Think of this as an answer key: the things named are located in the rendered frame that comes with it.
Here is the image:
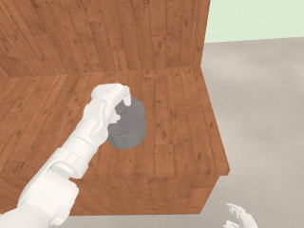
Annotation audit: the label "robot left forearm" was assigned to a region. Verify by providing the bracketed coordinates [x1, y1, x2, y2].
[17, 96, 115, 207]

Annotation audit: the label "robot left hand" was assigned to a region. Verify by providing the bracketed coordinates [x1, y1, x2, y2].
[90, 83, 131, 124]

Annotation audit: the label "pot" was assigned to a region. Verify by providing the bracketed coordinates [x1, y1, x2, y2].
[107, 118, 146, 149]

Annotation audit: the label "knob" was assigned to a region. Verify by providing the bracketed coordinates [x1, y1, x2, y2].
[114, 102, 127, 117]

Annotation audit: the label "table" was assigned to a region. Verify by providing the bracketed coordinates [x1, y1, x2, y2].
[0, 0, 230, 217]

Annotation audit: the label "robot right hand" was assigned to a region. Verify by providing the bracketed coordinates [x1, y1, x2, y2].
[223, 203, 258, 228]

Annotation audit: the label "lid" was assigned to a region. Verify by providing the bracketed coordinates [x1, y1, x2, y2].
[107, 96, 145, 136]

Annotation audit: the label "left robot upper arm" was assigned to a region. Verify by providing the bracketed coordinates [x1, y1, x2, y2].
[0, 169, 79, 228]

